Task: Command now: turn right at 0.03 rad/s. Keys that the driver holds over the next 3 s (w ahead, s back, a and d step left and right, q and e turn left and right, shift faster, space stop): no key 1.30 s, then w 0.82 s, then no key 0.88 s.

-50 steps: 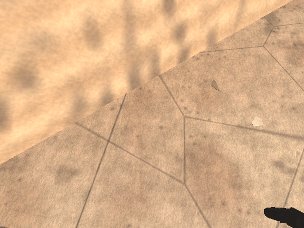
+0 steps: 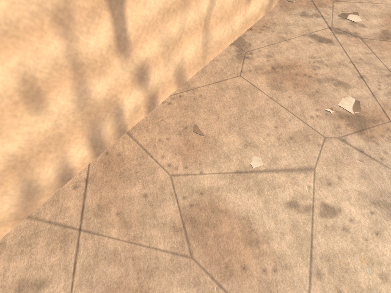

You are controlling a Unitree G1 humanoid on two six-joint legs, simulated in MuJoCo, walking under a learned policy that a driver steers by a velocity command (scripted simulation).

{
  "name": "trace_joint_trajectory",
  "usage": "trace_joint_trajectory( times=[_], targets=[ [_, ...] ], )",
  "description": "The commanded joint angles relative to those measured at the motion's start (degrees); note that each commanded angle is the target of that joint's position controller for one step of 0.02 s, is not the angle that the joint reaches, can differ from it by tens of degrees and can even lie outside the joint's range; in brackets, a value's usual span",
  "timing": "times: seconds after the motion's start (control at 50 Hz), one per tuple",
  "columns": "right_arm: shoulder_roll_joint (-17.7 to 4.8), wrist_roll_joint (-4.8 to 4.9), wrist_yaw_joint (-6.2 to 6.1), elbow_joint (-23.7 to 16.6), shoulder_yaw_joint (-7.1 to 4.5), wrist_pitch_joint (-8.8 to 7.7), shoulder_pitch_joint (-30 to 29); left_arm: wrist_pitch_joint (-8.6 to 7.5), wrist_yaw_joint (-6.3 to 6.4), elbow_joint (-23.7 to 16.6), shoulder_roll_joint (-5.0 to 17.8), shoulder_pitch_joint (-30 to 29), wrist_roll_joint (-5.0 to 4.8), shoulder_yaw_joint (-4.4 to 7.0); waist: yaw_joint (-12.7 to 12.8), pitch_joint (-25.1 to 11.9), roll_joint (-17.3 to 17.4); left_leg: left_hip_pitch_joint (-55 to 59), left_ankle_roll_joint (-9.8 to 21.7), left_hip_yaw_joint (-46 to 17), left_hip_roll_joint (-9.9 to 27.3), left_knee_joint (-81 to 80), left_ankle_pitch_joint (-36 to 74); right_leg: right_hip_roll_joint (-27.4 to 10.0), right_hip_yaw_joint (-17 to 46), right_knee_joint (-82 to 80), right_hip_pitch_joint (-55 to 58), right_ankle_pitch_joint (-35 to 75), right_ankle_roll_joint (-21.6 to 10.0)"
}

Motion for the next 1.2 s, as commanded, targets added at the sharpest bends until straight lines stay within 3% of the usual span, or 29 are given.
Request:
trace_joint_trajectory(
  times=[0.02,0.6,0.88,1.2],
  targets=[
    [-4.7,0.11,-0.27,-2.4,-1.06,-0.73,-1.2,-1.01,0.23,-3.7,5.6,-1.0,-0.09,1.53,0.3,-0.5,-0.4,3.6,1.9,-2.2,1.2,-3.9,2.4,-3.4,4.6,-8.7,-5.1,2.0,-2.7],
    [-4.8,0.69,-1.13,8.5,-0.49,0.31,-1.5,-0.78,2.15,6.9,5.7,6.9,-0.6,1.35,0.6,0.4,0.3,3.9,3.4,-2.7,1.2,-5.9,3.8,-1.5,1.3,-8.2,-2.8,6.7,-0.8],
    [-4.6,0.88,-1.03,12.7,0.25,0.56,-0.6,-0.75,2.25,13.6,4.9,9.8,-0.69,0.61,0.5,1.4,0.4,4.9,3.5,-2.2,0.6,-7.1,5.1,-1.4,0.5,-9.5,-1.9,7.6,-0.4],
    [-3.8,0.87,-0.98,14.9,1.23,0.78,1.7,-0.57,2.13,19.1,4.0,11.5,-0.87,-0.12,0.7,2.3,0.1,5.5,3.4,-1.8,0.2,-7.9,6.1,-1.4,0.1,-10.7,-1.7,7.8,-0.2]
  ],
)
